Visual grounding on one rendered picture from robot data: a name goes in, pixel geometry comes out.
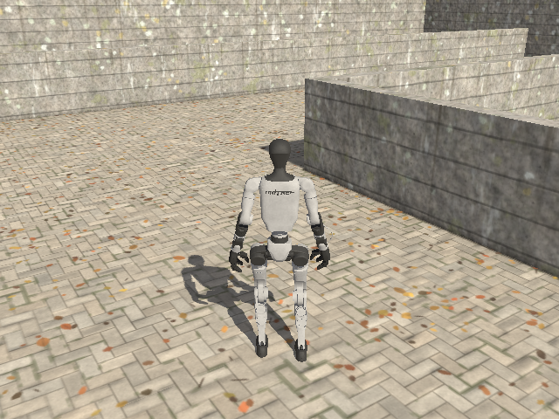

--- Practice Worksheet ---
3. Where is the robot right forearm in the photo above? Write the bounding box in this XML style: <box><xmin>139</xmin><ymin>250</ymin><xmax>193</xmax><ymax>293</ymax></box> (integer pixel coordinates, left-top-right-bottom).
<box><xmin>311</xmin><ymin>212</ymin><xmax>328</xmax><ymax>251</ymax></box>

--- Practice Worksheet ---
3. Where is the robot left thigh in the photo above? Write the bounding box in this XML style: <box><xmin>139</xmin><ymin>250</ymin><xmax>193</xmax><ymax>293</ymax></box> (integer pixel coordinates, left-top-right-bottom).
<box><xmin>250</xmin><ymin>243</ymin><xmax>268</xmax><ymax>302</ymax></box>

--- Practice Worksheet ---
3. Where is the left robot hand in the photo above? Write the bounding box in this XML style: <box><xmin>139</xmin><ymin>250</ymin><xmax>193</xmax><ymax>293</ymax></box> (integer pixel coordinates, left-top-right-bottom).
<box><xmin>229</xmin><ymin>250</ymin><xmax>249</xmax><ymax>272</ymax></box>

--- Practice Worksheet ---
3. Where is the robot right foot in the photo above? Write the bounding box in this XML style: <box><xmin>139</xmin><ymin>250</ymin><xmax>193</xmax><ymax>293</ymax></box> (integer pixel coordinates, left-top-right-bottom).
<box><xmin>294</xmin><ymin>339</ymin><xmax>307</xmax><ymax>362</ymax></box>

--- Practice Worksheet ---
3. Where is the right robot hand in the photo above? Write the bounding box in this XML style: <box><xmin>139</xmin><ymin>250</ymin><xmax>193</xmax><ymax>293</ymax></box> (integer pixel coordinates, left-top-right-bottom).
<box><xmin>310</xmin><ymin>248</ymin><xmax>330</xmax><ymax>270</ymax></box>

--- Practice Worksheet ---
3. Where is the robot right upper arm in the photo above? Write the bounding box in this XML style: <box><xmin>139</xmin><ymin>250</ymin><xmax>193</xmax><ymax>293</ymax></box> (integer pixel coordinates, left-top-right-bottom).
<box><xmin>298</xmin><ymin>176</ymin><xmax>320</xmax><ymax>225</ymax></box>

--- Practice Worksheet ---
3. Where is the robot left upper arm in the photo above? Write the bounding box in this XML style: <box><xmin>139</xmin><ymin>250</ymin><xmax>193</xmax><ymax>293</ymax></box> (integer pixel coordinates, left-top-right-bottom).
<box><xmin>239</xmin><ymin>176</ymin><xmax>261</xmax><ymax>225</ymax></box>

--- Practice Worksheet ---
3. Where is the robot left forearm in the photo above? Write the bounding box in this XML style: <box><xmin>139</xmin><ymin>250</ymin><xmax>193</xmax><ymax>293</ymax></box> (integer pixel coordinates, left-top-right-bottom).
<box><xmin>231</xmin><ymin>212</ymin><xmax>248</xmax><ymax>253</ymax></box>

